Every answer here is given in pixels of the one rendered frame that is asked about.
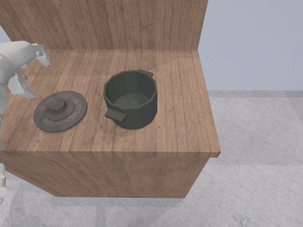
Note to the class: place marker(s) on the right robot hand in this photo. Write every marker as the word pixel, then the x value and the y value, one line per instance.
pixel 244 221

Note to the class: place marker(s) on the knob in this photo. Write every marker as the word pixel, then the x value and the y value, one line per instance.
pixel 57 105

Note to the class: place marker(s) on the pot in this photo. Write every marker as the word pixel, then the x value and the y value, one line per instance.
pixel 131 99

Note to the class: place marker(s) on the lid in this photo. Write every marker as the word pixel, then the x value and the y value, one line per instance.
pixel 76 108

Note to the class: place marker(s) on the left robot hand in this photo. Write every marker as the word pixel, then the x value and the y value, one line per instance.
pixel 21 53

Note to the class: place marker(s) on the table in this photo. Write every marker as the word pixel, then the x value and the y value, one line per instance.
pixel 87 42

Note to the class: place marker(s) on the robot left forearm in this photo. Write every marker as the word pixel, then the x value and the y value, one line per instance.
pixel 7 71

